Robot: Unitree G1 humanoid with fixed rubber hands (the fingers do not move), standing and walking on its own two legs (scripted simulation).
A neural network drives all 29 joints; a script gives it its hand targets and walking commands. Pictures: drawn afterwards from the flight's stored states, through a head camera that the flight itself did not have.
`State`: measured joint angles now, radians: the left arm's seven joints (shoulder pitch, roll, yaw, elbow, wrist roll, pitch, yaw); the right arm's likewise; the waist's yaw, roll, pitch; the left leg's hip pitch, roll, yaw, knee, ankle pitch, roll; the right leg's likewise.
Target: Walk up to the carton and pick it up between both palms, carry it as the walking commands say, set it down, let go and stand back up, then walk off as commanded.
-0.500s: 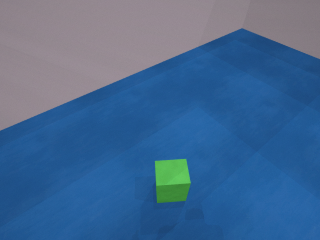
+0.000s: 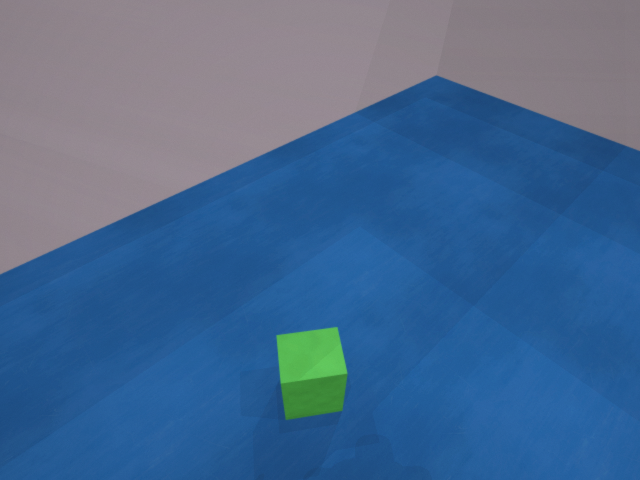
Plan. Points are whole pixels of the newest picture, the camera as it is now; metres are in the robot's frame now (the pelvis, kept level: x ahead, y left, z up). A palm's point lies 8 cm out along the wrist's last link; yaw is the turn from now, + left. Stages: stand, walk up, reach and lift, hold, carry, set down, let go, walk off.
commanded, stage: walk up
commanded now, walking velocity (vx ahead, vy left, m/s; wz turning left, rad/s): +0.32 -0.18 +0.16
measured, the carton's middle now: (310, 374) +0.58 -0.01 -0.65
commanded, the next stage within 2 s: stand in 1.92 s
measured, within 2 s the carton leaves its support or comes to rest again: neither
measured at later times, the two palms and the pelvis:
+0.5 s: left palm out of the picture +0.06 +0.18 -0.15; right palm (506, 434) +0.23 -0.29 -0.15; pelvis +0.11 -0.06 -0.02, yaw +6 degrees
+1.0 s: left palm (221, 466) +0.21 +0.14 -0.14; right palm (512, 397) +0.28 -0.32 -0.15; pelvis +0.20 -0.09 -0.01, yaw +4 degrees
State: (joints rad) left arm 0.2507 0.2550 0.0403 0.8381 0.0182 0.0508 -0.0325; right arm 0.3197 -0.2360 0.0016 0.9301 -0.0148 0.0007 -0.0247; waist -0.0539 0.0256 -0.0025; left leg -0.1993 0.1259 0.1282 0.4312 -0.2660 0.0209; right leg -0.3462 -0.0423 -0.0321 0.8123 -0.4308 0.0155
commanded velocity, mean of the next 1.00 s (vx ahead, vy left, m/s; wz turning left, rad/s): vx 0.20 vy -0.08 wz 0.04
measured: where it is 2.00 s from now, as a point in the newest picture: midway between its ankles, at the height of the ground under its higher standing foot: outside the picture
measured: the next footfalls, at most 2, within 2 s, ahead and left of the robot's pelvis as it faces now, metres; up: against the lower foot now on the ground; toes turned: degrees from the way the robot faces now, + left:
right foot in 0.12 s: +0.06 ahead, -0.18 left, +0.00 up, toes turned -5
left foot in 0.46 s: +0.20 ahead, +0.05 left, +0.00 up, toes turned +11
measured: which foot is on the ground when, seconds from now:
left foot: down 0.00-0.12, up 0.14-0.44, down 0.46-0.76, up 0.78-0.98, down 1.00-1.00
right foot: up 0.00-0.10, down 0.12-0.46, up 0.48-0.76, down 0.78-1.00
